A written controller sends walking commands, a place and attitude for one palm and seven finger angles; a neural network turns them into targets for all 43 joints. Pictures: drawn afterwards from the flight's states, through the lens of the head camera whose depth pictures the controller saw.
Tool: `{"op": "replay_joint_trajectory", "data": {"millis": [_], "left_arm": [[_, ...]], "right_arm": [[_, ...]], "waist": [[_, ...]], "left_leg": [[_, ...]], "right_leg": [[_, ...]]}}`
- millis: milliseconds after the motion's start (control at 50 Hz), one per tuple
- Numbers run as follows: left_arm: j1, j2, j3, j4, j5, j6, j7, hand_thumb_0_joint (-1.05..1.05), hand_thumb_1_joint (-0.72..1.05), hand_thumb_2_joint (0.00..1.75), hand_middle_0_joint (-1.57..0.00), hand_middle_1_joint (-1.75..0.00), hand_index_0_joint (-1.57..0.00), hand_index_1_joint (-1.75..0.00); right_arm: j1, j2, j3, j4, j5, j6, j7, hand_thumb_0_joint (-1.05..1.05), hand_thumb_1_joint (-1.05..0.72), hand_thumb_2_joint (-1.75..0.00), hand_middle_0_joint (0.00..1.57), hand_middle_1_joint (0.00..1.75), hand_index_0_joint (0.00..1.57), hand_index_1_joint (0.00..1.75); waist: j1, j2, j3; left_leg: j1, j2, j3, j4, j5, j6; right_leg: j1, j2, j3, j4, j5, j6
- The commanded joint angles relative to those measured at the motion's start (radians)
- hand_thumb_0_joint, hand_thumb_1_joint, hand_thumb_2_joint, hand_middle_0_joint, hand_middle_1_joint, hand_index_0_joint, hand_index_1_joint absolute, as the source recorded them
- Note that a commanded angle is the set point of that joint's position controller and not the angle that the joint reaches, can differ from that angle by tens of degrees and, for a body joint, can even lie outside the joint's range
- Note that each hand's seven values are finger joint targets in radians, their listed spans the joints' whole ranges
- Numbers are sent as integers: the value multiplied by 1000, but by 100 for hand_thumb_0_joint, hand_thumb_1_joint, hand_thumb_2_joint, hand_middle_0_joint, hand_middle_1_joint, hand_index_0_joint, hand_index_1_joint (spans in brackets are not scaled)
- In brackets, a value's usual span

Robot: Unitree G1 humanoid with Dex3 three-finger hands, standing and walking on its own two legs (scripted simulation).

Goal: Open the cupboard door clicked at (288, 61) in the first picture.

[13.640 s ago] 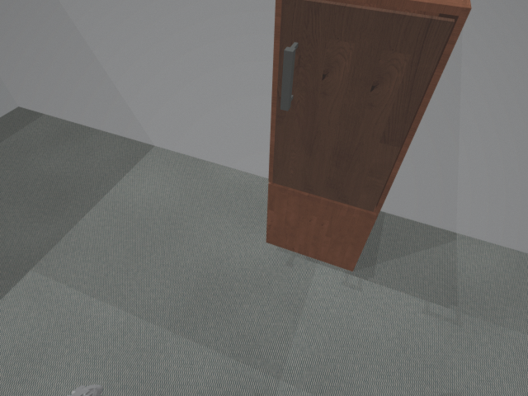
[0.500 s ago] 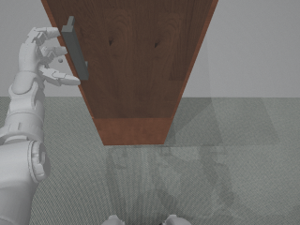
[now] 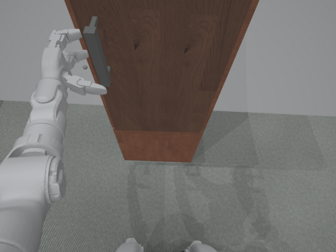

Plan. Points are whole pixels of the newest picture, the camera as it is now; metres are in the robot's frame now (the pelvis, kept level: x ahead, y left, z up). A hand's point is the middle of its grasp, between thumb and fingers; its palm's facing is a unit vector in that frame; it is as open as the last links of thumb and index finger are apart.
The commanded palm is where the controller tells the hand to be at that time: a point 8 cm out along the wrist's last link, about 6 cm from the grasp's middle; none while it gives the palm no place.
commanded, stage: slide the fingers in behind the handle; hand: left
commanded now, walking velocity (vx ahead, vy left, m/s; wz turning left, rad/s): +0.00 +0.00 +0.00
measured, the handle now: (100, 54) +0.55 +0.15 +0.12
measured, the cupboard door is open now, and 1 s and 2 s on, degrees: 1 2 2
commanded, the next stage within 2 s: move the hooked fingers beside the handle in 0.22 s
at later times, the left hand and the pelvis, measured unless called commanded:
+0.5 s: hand (83, 68) +0.50 +0.18 +0.12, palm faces +0.02 -1.00 -0.03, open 15.1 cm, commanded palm +0.48 +0.19 +0.12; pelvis +0.00 +0.01 +0.00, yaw +0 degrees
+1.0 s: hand (79, 66) +0.51 +0.19 +0.12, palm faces -0.02 -1.00 -0.01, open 14.4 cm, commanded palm +0.50 +0.22 +0.12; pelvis +0.00 +0.00 +0.00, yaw -2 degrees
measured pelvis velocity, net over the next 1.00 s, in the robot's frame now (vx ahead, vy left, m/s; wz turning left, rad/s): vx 0.00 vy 0.00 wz -0.03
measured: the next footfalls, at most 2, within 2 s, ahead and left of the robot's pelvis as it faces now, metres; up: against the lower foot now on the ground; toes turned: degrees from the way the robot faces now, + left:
none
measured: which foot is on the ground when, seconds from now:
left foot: down 0.00-1.00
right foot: down 0.00-1.00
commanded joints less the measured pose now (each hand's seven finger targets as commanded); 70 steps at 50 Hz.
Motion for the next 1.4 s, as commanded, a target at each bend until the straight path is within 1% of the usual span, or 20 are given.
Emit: {"op": "replay_joint_trajectory", "data": {"millis": [0,160,300,360,420,480,580,640,740,840,920,1040,1080,1160,1200,1220,1280,1300,1340,1380], "left_arm": [[-603,-39,-89,-256,28,-87,-107,0,-50,30,-30,-120,-30,-120],[-579,-2,-55,-290,15,-100,-126,0,-50,30,-30,-120,-30,-120],[-574,-57,-93,-310,14,-101,-117,0,-50,30,-30,-120,-30,-120],[-571,-18,-66,-335,18,-109,-110,0,-50,30,-30,-120,-30,-120],[-562,-40,-83,-316,20,-106,-110,0,-50,30,-30,-120,-30,-120],[-552,1,-44,-321,20,-112,-107,0,-50,30,-30,-120,-30,-120],[-552,15,-40,-299,19,-110,-115,0,-50,30,-30,-120,-30,-120],[-557,97,18,-270,22,-107,-118,0,-50,30,-30,-120,-30,-120],[-565,145,48,-232,28,-97,-133,0,-50,30,-30,-120,-30,-120],[-562,136,42,-234,22,-90,-152,0,-50,30,-30,-120,-30,-120],[-533,237,113,-200,26,-71,-162,0,-50,30,-30,-120,-30,-120],[-488,326,172,-186,31,-61,-181,0,-50,30,-30,-120,-30,-120],[-497,325,162,-192,34,-57,-189,0,-50,30,-30,-120,-30,-120],[-465,376,210,-232,29,-61,-193,0,-50,30,-30,-120,-30,-120],[-434,351,197,-196,26,-50,-196,0,-50,30,-30,-120,-30,-120],[-447,385,211,-194,31,-49,-195,0,-50,30,-30,-120,-30,-120],[-438,411,230,-230,40,-59,-189,0,-50,30,-30,-120,-30,-120],[-437,376,208,-240,36,-60,-191,0,-50,30,-30,-120,-30,-120],[-404,425,252,-225,31,-61,-191,0,-50,30,-30,-120,-30,-120],[-395,401,232,-200,30,-49,-199,0,-50,30,-30,-120,-30,-120]], "right_arm": [[156,-170,-51,-42,3,-22,-9,0,-90,-90,20,30,20,30],[158,-171,-53,-46,4,-25,-7,0,-90,-90,20,30,20,30],[153,-165,-57,-49,5,-25,-5,0,-90,-90,20,30,20,30],[154,-167,-58,-47,5,-24,-6,0,-90,-90,20,30,20,30],[149,-166,-56,-48,6,-23,-5,0,-90,-90,20,30,20,30],[154,-168,-58,-46,5,-23,-7,0,-90,-90,20,30,20,30],[143,-169,-52,-53,9,-21,-12,0,-90,-90,20,30,20,30],[145,-178,-48,-53,9,-19,-20,0,-90,-90,20,30,20,30],[153,-182,-43,-61,10,-19,-28,0,-90,-90,20,30,20,30],[162,-179,-43,-67,8,-14,-29,0,-90,-90,20,30,20,30],[164,-190,-41,-75,12,-3,-35,0,-90,-90,20,30,20,30],[177,-194,-35,-95,12,11,-42,0,-90,-90,20,30,20,30],[176,-191,-36,-100,15,17,-44,0,-90,-90,20,30,20,30],[182,-194,-40,-116,14,26,-43,0,-90,-90,20,30,20,30],[179,-192,-38,-118,16,31,-42,0,-90,-90,20,30,20,30],[178,-198,-37,-119,17,33,-45,0,-90,-90,20,30,20,30],[180,-195,-38,-127,15,37,-46,0,-90,-90,20,30,20,30],[176,-190,-39,-131,17,37,-43,0,-90,-90,20,30,20,30],[183,-198,-39,-132,15,43,-45,0,-90,-90,20,30,20,30],[177,-195,-38,-135,19,46,-45,0,-90,-90,20,30,20,30]], "waist": [[-131,121,-443],[-112,132,-487],[-117,144,-472],[-104,164,-494],[-112,134,-462],[-97,137,-488],[-107,112,-443],[-100,108,-424],[-104,122,-434],[-108,129,-448],[-101,89,-439],[-84,118,-448],[-92,123,-446],[-66,147,-490],[-76,102,-443],[-76,96,-423],[-61,142,-466],[-65,156,-465],[-56,112,-460],[-66,105,-428]], "left_leg": [[472,-25,-58,-46,442,22],[505,-19,-62,-40,533,19],[537,-13,-69,-44,547,14],[550,-11,-71,-46,577,12],[532,-11,-71,-53,541,11],[546,-11,-72,-50,576,10],[503,-15,-62,-59,508,15],[451,-23,-51,-61,443,22],[429,-23,-52,-56,425,24],[445,-19,-55,-48,456,23],[368,-24,-36,-51,391,31],[339,-26,-28,-48,403,36],[344,-21,-27,-48,408,34],[367,-19,-24,-47,455,31],[339,-17,-19,-50,421,33],[316,-17,-20,-57,391,34],[353,-16,-23,-56,431,30],[368,-15,-20,-56,442,28],[349,-14,-21,-54,456,31],[324,-16,-10,-56,429,33]], "right_leg": [[-8,55,74,-65,398,0],[16,57,73,-56,444,1],[-16,60,67,-62,415,3],[-3,59,68,-56,426,1],[-10,60,63,-63,407,1],[7,61,66,-60,425,1],[10,60,69,-68,411,3],[36,57,78,-71,400,-1],[27,54,83,-64,383,0],[15,57,78,-61,390,2],[60,56,91,-70,393,8],[84,56,96,-62,407,6],[73,56,95,-63,410,11],[99,59,96,-58,438,10],[89,62,93,-67,419,12],[95,60,95,-71,401,13],[97,59,94,-61,415,9],[89,61,92,-63,417,10],[113,63,92,-59,436,8],[107,61,96,-67,433,14]]}}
